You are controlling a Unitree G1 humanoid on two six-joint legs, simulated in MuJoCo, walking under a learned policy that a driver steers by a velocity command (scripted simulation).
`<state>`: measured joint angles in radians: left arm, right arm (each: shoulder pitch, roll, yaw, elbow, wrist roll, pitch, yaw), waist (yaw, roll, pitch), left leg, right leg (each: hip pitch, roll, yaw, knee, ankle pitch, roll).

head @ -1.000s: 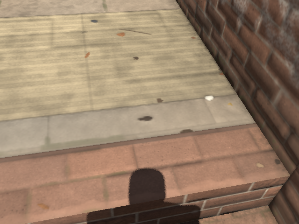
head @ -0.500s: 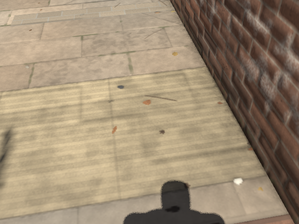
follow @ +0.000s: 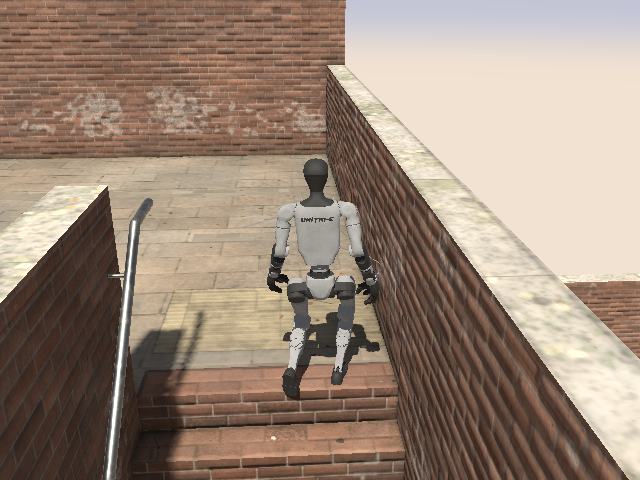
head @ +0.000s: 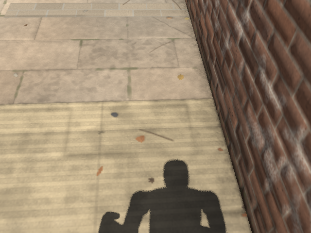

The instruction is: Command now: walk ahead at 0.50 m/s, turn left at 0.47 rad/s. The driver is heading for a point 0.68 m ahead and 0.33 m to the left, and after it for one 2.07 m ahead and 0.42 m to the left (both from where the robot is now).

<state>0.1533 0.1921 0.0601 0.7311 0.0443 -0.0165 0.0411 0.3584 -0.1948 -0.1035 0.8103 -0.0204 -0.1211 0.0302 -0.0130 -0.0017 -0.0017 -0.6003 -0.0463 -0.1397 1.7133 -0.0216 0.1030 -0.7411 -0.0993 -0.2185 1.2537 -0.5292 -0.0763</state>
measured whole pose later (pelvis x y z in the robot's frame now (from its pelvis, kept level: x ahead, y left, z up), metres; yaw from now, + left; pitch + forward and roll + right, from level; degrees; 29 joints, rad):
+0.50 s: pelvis +0.27 +0.06 +0.09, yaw +17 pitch +0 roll +0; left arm 0.30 0.27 0.07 0.81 -0.01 -0.05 0.03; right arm 0.22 -0.25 -0.11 0.71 -0.03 -0.02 0.03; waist -0.03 0.01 0.05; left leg -0.45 -0.12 0.06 0.63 -0.17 0.14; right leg -0.20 -0.14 -0.12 1.19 -0.47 0.01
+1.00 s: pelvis +0.40 +0.06 +0.10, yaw +34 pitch +2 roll +1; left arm 0.14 0.24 0.01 0.62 0.01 -0.01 0.07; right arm 0.26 -0.32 -0.09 0.65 -0.02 0.04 0.01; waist -0.03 0.04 0.00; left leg -0.38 -0.20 -0.17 0.79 -0.45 0.07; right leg -0.43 0.00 0.03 0.63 -0.21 -0.01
